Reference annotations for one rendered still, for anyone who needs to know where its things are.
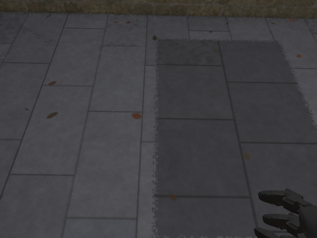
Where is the robot right hand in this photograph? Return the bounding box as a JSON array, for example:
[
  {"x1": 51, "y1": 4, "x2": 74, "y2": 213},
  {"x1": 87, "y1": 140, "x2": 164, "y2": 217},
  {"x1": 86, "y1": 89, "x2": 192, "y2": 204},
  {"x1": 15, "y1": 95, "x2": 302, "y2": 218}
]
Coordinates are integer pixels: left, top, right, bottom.
[{"x1": 254, "y1": 188, "x2": 317, "y2": 238}]

